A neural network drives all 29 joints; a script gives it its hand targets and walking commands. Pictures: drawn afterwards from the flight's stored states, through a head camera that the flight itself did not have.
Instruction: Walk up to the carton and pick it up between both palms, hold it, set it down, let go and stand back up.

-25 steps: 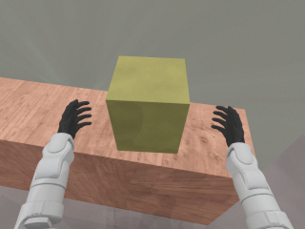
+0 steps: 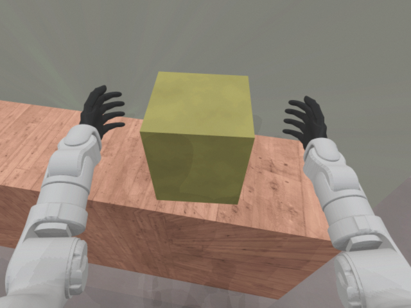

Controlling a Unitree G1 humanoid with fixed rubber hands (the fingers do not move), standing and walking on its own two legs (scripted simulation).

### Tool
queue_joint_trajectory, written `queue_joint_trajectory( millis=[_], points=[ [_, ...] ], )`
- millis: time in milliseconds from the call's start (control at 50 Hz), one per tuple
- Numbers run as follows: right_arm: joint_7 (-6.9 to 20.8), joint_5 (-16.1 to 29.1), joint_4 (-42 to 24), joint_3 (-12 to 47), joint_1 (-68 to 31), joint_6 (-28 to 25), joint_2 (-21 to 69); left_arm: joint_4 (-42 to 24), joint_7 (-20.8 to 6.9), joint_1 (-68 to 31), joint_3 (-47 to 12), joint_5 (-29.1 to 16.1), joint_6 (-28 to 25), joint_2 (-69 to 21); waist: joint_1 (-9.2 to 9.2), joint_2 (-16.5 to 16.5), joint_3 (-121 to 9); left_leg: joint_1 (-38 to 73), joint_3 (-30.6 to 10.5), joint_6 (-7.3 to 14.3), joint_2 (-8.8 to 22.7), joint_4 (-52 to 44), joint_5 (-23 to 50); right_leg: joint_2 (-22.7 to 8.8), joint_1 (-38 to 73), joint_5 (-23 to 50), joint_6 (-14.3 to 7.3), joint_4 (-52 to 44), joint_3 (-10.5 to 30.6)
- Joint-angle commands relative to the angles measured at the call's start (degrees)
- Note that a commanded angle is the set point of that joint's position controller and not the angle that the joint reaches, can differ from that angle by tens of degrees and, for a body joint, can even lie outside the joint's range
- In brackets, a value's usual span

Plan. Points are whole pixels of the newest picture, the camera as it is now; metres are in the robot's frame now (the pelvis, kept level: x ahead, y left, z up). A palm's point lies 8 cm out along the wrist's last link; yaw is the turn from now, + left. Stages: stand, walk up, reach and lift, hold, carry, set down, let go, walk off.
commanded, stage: reach and lift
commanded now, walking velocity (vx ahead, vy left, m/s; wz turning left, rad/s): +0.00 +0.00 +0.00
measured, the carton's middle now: (200, 141) +0.48 +0.04 +0.02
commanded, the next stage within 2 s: none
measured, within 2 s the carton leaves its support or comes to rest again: neither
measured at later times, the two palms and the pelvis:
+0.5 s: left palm (96, 89) +0.45 +0.24 +0.19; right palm (309, 95) +0.46 -0.17 +0.18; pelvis +0.01 +0.00 +0.00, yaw +1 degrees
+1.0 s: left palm (101, 110) +0.46 +0.25 +0.13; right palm (296, 110) +0.47 -0.16 +0.14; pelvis +0.00 -0.01 -0.01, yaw +3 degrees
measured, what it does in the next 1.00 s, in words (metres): stands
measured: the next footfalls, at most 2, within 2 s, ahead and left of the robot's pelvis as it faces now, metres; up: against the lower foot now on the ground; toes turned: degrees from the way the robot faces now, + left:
none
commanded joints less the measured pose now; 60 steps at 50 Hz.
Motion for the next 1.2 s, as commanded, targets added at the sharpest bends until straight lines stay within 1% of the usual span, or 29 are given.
queue_joint_trajectory(
  millis=[0,80,140,160,240,280,320,340,380,420,440,480,520,560,620,700,740,780,820,840,880,920,960,980,1060,1080,1100,1140,1180],
  points=[
    [0.4,0.7,-1.7,-1.4,-24.2,-0.7,-7.2,-1.7,0.1,-23.6,-0.3,-0.6,-1.7,7.2,-0.51,3.4,-24.0,-1.6,2.8,-1.6,-2.9,-1.1,20.4,3.2,16.3,9.4,-1.5,1.8,-0.7],
    [0.1,1.9,-1.4,-0.4,-27.9,-1.1,-8.0,-1.4,0.1,-27.2,0.3,-0.3,-1.9,8.9,0.18,2.5,-29.0,-0.2,3.0,-1.8,-3.5,0.1,26.3,3.3,19.0,16.6,-1.1,2.5,-0.7],
    [0.1,2.1,1.9,0.0,-33.7,-0.4,-8.7,3.6,0.3,-32.6,0.0,-0.9,-2.0,10.6,0.34,1.4,-28.0,-3.3,3.3,-1.5,-3.9,-0.4,21.9,3.1,18.4,14.3,-0.7,2.7,-0.6],
    [0.2,2.1,4.0,0.1,-35.2,0.0,-8.5,5.9,0.4,-34.0,-1.1,-1.6,-2.1,10.5,-0.17,0.8,-27.1,-4.0,3.2,-1.3,-3.7,-0.9,20.4,3.2,17.4,13.0,-0.7,2.8,-0.7],
    [0.5,2.4,8.9,0.3,-38.5,0.5,-8.5,12.7,0.7,-37.9,-4.3,-3.6,-4.2,10.2,-1.16,1.8,-28.5,-5.7,2.9,-1.2,-3.5,-1.4,17.2,2.5,15.4,11.3,-1.1,2.8,-0.5],
    [0.2,2.6,9.6,1.0,-40.8,0.4,-8.4,15.0,0.6,-39.9,-5.1,-4.3,-5.6,10.6,-1.08,1.5,-30.7,-5.7,2.9,-1.2,-3.6,-0.7,18.9,2.5,15.7,14.2,-1.2,3.1,-0.6],
    [0.2,3.0,11.1,0.2,-43.0,-0.2,-9.1,14.8,0.9,-43.1,-5.4,-4.4,-6.7,11.6,-0.81,3.8,-34.6,-4.6,2.9,-2.4,-3.8,0.2,22.5,2.6,15.7,17.2,-1.2,4.1,-1.0],
    [0.3,3.1,12.0,0.2,-43.6,-0.3,-9.6,15.1,1.2,-43.9,-6.4,-4.7,-6.9,10.8,-1.35,4.6,-35.6,-3.6,2.4,-2.8,-3.4,0.4,23.9,2.8,14.6,16.9,-1.4,4.0,-1.0],
    [0.5,3.6,14.6,1.2,-43.7,-0.3,-9.7,18.2,1.1,-43.8,-6.3,-4.5,-6.8,11.1,-1.23,3.7,-34.9,-2.4,2.4,-3.1,-3.1,1.1,26.0,3.0,14.4,17.5,-1.4,3.7,-1.4],
    [0.7,3.8,15.5,0.3,-46.2,-0.6,-10.7,17.7,1.3,-47.1,-7.6,-5.3,-7.1,11.1,-1.83,5.3,-35.6,-1.4,2.2,-3.7,-3.0,1.2,27.9,3.3,12.8,17.7,-1.5,3.4,-2.1],
    [0.8,4.0,17.2,0.7,-46.6,-0.5,-11.1,19.3,1.3,-47.2,-8.4,-5.6,-7.0,10.2,-2.20,4.7,-35.5,-1.0,2.0,-3.6,-2.9,1.4,28.3,3.5,11.9,17.3,-1.6,3.2,-2.3],
    [0.9,3.8,17.7,0.6,-49.5,-0.5,-11.3,20.4,1.5,-50.3,-8.6,-6.0,-7.4,11.3,-2.03,5.0,-35.1,-1.7,2.0,-3.6,-3.0,1.4,26.7,3.1,10.9,16.6,-1.7,3.2,-2.0],
    [0.8,3.6,18.1,1.0,-51.6,-0.5,-10.9,24.0,1.5,-50.7,-8.8,-6.6,-7.8,12.0,-1.59,2.9,-35.5,-4.9,2.1,-2.9,-3.3,1.4,24.8,2.6,12.0,18.0,-1.2,3.8,-1.6],
    [0.9,4.5,20.0,1.8,-52.9,-0.3,-10.5,26.8,1.6,-52.2,-9.9,-7.5,-8.7,12.3,-1.53,2.4,-36.5,-7.3,2.2,-2.6,-3.4,0.4,22.0,2.3,13.4,17.3,-1.4,4.5,-1.2],
    [1.4,5.1,23.0,2.5,-55.1,-0.1,-10.2,31.1,1.7,-54.7,-11.7,-8.7,-10.5,12.5,-1.61,3.2,-35.8,-9.5,1.9,-2.4,-3.0,0.0,19.8,1.9,12.2,15.7,-1.7,4.9,-1.3],
    [1.6,4.8,27.2,3.2,-55.6,-0.8,-8.5,38.4,1.0,-55.3,-13.6,-10.1,-13.4,12.4,-2.31,1.0,-35.7,-12.6,1.8,-1.6,-3.1,-0.4,17.5,1.5,11.5,15.3,-1.7,5.5,-1.4],
    [1.8,4.5,27.6,3.4,-54.8,-1.8,-7.9,40.4,0.3,-54.6,-15.0,-11.0,-15.4,11.4,-3.09,1.4,-35.7,-14.8,1.7,-1.5,-3.1,-0.7,16.3,0.8,12.4,15.5,-1.9,5.8,-0.9],
    [2.0,3.5,28.3,3.3,-52.3,-3.4,-7.0,41.8,0.0,-53.1,-14.3,-9.9,-18.0,11.8,-2.55,1.0,-36.7,-15.4,1.9,-1.6,-3.2,-0.2,18.8,0.6,13.0,18.3,-1.6,6.6,-0.8],
    [2.1,3.0,29.9,2.8,-50.5,-5.2,-6.4,42.9,-0.4,-52.4,-14.7,-9.2,-20.5,10.8,-3.03,3.0,-37.8,-15.4,2.1,-1.9,-3.1,0.1,20.1,0.4,12.8,18.9,-1.8,7.1,-0.9],
    [2.1,2.6,29.9,3.2,-49.6,-6.1,-5.9,44.5,-0.7,-50.6,-13.7,-8.5,-21.3,10.8,-2.48,1.8,-37.4,-16.1,2.2,-2.0,-3.1,0.3,21.0,0.4,14.1,19.7,-1.7,7.1,-1.0],
    [2.0,1.6,29.3,2.1,-48.8,-8.3,-5.9,44.4,-1.1,-50.2,-13.5,-7.7,-23.7,10.6,-2.82,2.8,-37.6,-17.9,2.4,-2.3,-3.1,0.3,21.2,0.0,14.7,20.7,-1.8,7.7,-0.8],
    [1.9,0.7,27.5,1.7,-49.1,-10.4,-5.0,45.1,-1.3,-50.1,-13.1,-8.0,-26.0,10.4,-2.46,1.8,-38.5,-19.3,2.7,-2.3,-3.4,0.5,20.5,-0.1,14.7,20.0,-1.6,8.1,-0.9],
    [2.1,0.1,26.5,0.3,-48.0,-12.6,-4.8,43.6,-0.9,-50.7,-13.4,-8.1,-28.5,10.0,-2.26,3.8,-41.6,-18.4,3.0,-3.0,-3.2,1.1,20.6,0.0,11.8,18.6,-1.8,8.6,-1.4],
    [2.3,-0.2,26.3,-0.3,-48.5,-13.5,-5.4,42.9,-0.7,-52.3,-13.7,-8.7,-29.5,9.8,-2.78,4.6,-42.7,-17.3,2.9,-3.3,-3.1,1.8,21.3,0.1,10.0,17.1,-1.9,8.5,-1.8],
    [2.7,-1.9,24.2,-2.0,-49.4,-16.6,-7.1,40.6,0.4,-54.1,-14.3,-9.5,-32.5,8.5,-3.31,6.8,-49.4,-12.0,2.5,-4.9,-2.3,5.3,27.5,0.6,2.8,17.1,-2.2,9.3,-2.8],
    [2.8,-2.0,25.7,-2.4,-49.3,-17.1,-7.8,40.9,0.6,-54.2,-14.5,-9.3,-32.7,8.2,-3.27,8.0,-50.6,-11.1,2.5,-5.4,-2.1,6.1,28.5,0.6,1.2,16.4,-2.3,9.4,-3.0],
    [2.9,-1.8,26.9,-2.2,-49.3,-17.4,-8.2,41.6,0.8,-53.6,-14.7,-9.7,-32.6,7.7,-3.41,7.2,-50.7,-10.2,2.3,-5.3,-1.7,6.8,29.7,0.8,0.2,16.3,-2.3,9.4,-3.1],
    [3.1,-1.1,30.7,-1.8,-47.7,-17.7,-8.0,44.8,0.6,-52.0,-15.9,-10.2,-32.9,6.9,-3.86,7.1,-48.5,-12.3,2.3,-5.1,-1.7,7.0,26.3,0.7,-1.6,13.3,-2.5,9.3,-3.1],
    [3.5,-1.1,32.2,-1.0,-47.4,-18.4,-7.8,47.2,0.5,-50.6,-16.5,-10.3,-33.5,6.2,-3.39,6.4,-47.7,-12.9,2.2,-4.9,-1.5,7.0,25.5,0.8,-3.5,11.9,-2.6,9.5,-3.3]
  ],
)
